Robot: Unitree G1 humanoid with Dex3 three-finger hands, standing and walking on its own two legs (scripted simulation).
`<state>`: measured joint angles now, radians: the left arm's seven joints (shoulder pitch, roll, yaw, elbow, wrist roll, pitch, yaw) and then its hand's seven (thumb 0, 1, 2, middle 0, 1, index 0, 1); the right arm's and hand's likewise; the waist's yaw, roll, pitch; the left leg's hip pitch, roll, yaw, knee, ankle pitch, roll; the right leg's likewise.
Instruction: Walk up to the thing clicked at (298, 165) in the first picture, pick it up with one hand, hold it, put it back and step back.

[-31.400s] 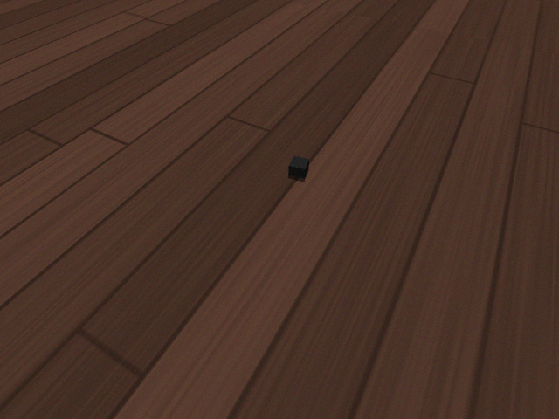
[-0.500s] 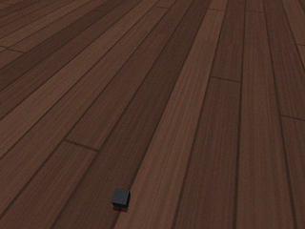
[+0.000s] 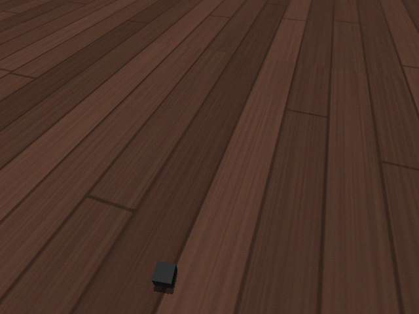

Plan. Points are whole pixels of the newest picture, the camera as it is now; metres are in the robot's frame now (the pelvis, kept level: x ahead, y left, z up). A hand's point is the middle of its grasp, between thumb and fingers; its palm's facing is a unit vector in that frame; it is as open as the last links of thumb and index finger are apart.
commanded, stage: stand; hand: left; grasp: from above
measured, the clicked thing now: (165, 274) +0.45 +0.23 -0.75
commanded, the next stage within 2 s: step back in 1.48 s
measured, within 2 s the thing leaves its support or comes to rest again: neither
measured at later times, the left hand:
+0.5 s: hand out of the picture +0.07 +0.24 -0.16, palm faces +0.03 -0.94 -0.34, open 7.3 cm
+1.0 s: hand out of the picture +0.08 +0.24 -0.15, palm faces +0.01 -0.94 -0.34, open 7.3 cm
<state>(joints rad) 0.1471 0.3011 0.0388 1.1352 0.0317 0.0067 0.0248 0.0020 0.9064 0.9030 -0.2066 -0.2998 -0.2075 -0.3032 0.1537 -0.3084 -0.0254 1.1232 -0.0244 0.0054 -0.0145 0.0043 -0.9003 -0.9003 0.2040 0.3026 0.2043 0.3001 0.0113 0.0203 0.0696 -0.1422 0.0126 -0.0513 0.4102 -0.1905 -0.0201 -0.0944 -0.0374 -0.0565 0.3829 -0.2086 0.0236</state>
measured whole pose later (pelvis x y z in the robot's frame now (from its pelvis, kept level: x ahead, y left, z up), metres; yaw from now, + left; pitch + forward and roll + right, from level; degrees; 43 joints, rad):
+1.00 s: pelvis +0.02 -0.01 +0.00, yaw +0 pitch -3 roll +0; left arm 0.11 0.32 0.03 1.15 0.02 0.00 0.01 0.00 0.91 0.90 -0.21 -0.30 -0.21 -0.30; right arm 0.11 -0.33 0.00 1.15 -0.02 -0.01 -0.01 0.00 -0.90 -0.90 0.20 0.30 0.20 0.30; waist 0.00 0.02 0.06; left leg -0.12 0.02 -0.05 0.35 -0.18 -0.03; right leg -0.08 -0.03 -0.06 0.34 -0.21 0.01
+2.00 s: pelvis -0.04 +0.05 -0.01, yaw -1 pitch -1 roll -1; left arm 0.06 0.37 0.06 0.89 0.01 0.06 0.04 0.00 0.91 0.90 -0.21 -0.30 -0.21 -0.30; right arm 0.14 -0.34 -0.05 0.91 -0.03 0.04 -0.02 0.00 -0.90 -0.90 0.21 0.30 0.21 0.30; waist -0.03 -0.03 0.22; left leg -0.28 -0.04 0.02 0.58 -0.28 0.07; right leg -0.43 0.10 0.14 1.09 -0.51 -0.01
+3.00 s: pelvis -0.32 +0.04 -0.03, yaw -7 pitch -3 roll +0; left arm 0.24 0.40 0.10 0.86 0.02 0.06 -0.01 0.00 0.91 0.90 -0.21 -0.30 -0.21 -0.30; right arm 0.07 -0.38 -0.04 0.79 -0.03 0.03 -0.01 0.00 -0.89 -0.90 0.21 0.30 0.21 0.30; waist 0.03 -0.02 0.19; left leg -0.43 0.06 0.04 0.61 -0.13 0.00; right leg -0.23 0.01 0.07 0.73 -0.45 0.01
